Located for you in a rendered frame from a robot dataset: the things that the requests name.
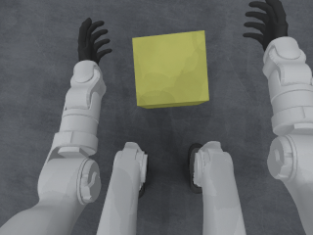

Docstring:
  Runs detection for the robot right forearm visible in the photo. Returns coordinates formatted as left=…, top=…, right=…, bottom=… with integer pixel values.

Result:
left=262, top=36, right=313, bottom=136

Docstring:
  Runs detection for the robot left upper arm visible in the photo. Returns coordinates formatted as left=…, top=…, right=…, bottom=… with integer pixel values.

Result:
left=0, top=158, right=102, bottom=235

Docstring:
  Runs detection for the carton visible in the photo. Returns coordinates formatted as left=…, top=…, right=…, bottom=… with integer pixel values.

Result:
left=132, top=30, right=209, bottom=109

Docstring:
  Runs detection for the right robot hand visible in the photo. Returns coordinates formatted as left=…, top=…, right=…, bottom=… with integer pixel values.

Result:
left=243, top=0, right=289, bottom=52

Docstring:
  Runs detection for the left robot hand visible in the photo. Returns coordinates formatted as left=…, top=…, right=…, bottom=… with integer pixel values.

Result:
left=77, top=18, right=112, bottom=65

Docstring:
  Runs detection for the robot right foot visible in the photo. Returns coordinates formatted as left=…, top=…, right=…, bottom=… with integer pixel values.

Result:
left=188, top=143, right=202, bottom=194

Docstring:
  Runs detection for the robot right upper arm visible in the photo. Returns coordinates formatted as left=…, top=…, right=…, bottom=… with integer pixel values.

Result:
left=267, top=134, right=313, bottom=235

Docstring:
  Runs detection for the robot right shin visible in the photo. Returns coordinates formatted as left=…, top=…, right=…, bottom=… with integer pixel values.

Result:
left=193, top=141, right=234, bottom=187

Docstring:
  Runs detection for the robot left forearm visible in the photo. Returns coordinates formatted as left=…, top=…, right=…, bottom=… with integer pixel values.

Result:
left=37, top=60, right=107, bottom=198

